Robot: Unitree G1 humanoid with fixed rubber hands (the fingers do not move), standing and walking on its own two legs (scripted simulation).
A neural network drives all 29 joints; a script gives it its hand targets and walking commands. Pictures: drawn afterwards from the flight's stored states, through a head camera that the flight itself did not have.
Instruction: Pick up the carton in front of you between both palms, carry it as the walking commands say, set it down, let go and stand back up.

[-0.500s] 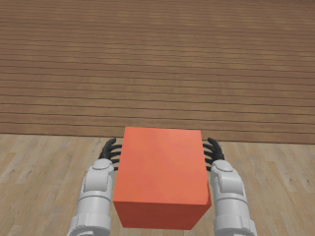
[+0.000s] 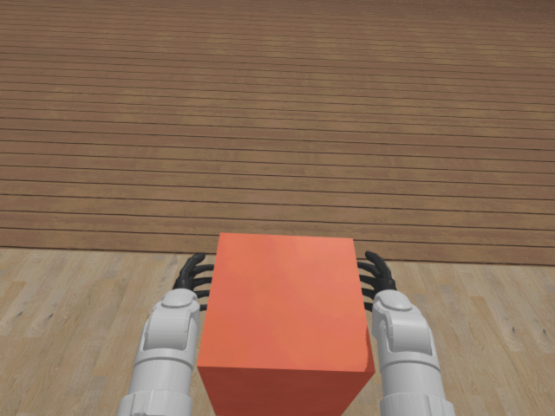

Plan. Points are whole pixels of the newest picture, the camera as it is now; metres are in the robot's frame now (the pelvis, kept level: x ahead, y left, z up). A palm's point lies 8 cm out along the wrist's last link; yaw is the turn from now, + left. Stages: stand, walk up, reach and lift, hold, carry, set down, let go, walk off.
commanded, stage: reach and lift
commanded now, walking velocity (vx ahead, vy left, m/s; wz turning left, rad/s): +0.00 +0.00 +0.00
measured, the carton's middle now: (281, 330) +0.28 +0.00 -0.04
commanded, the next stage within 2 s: hold in 0.02 s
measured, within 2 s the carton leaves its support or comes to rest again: neither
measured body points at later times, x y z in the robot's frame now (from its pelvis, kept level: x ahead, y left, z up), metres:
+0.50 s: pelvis -0.01 +0.00 +0.00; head -0.06 +0.00 +0.45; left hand +0.29 +0.15 +0.04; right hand +0.29 -0.15 +0.05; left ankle +0.01 +0.13 -0.75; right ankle +0.00 -0.13 -0.75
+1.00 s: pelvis +0.03 -0.02 -0.01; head -0.01 -0.02 +0.43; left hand +0.33 +0.13 +0.06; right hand +0.33 -0.17 +0.06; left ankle +0.01 +0.13 -0.74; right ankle +0.01 -0.14 -0.75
